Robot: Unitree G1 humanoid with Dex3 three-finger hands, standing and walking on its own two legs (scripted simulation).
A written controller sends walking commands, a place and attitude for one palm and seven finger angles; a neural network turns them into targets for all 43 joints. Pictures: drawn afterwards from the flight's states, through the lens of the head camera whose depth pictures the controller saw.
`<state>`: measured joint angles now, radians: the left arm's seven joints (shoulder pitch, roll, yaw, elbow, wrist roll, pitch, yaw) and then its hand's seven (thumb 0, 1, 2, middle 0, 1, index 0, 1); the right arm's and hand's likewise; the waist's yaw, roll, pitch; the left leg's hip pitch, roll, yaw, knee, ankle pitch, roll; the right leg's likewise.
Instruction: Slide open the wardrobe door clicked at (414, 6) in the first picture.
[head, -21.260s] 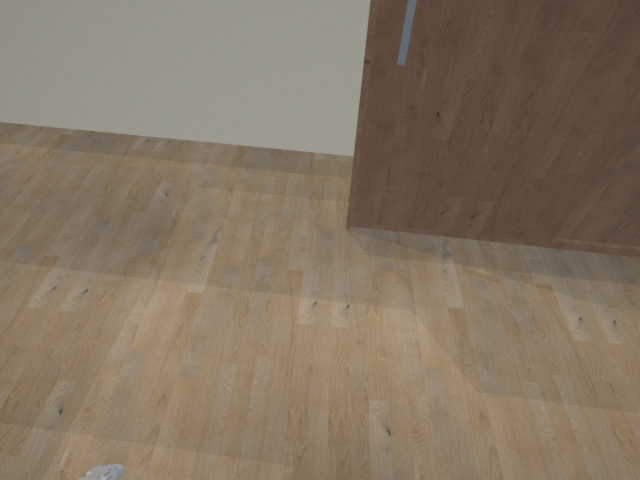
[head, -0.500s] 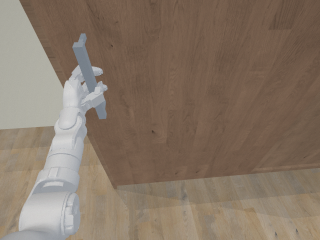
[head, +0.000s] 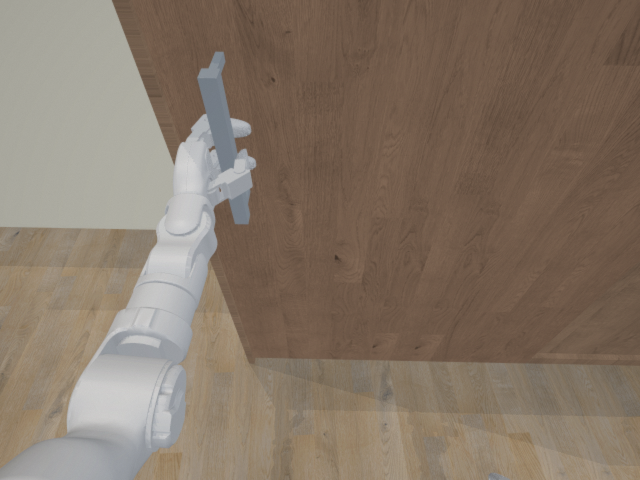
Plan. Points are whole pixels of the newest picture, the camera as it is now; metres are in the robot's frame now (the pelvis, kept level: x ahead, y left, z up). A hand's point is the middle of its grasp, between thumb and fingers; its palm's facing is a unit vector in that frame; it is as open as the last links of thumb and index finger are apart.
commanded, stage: tug the door sideways, standing still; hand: left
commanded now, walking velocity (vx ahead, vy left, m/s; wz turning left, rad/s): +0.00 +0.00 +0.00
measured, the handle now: (231, 148) +0.51 +0.14 +0.14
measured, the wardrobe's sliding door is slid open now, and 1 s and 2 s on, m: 0.00 0.01 0.17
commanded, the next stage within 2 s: step sideways, sliding the door along in 0.52 s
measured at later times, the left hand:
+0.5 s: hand (250, 175) +0.46 +0.10 +0.14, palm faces +0.06 -1.00 -0.04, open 5.8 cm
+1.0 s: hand (255, 175) +0.46 +0.10 +0.14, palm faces +0.15 -0.98 -0.13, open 6.0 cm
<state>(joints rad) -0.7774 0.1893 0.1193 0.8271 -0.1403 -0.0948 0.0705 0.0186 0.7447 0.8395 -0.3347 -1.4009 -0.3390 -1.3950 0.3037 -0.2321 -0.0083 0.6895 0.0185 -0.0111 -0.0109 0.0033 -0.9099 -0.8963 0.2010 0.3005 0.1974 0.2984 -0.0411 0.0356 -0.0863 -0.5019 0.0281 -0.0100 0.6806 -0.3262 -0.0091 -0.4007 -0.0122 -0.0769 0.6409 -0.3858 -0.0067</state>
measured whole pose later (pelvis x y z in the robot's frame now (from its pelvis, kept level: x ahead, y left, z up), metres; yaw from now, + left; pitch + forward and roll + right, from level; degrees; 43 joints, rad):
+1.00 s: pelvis -0.01 -0.04 +0.00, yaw +1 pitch +0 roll -1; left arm -0.85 0.26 0.09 0.87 -0.15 -0.09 0.12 0.00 0.75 0.84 -0.35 -1.35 -0.24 -1.40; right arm 0.25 -0.22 0.03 0.73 0.05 -0.01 -0.10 0.00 -0.91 -0.90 0.20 0.30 0.20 0.30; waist -0.02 0.08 0.11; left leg -0.41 0.09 -0.02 0.81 -0.37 -0.01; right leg -0.28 0.05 -0.10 0.68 -0.41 -0.07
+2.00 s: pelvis +0.16 -0.27 +0.03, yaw +11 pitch +2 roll +4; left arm -0.13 0.06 -0.01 -0.15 -0.09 -0.14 0.20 0.01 0.76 0.86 -0.41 -1.39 -0.15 -1.37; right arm 0.02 -0.21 0.01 0.56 0.04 -0.13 -0.02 0.01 -0.91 -0.90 0.20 0.30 0.20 0.30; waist 0.09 0.05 0.27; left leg -0.38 0.04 0.04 0.83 -0.55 -0.05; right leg -0.33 -0.03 -0.03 0.62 -0.23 -0.08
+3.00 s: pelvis +0.10 -0.51 +0.01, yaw -5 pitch -2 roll -2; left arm -0.21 0.19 0.08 -0.02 -0.06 -0.08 0.17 0.01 0.76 0.85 -0.42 -1.40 -0.20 -1.39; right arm 0.19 -0.16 0.00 0.59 0.04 -0.13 -0.01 0.01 -0.91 -0.90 0.20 0.30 0.20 0.30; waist 0.10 0.04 0.18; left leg -0.22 0.32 0.11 0.50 -0.21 -0.15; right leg -0.24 -0.04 -0.04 0.51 -0.21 0.05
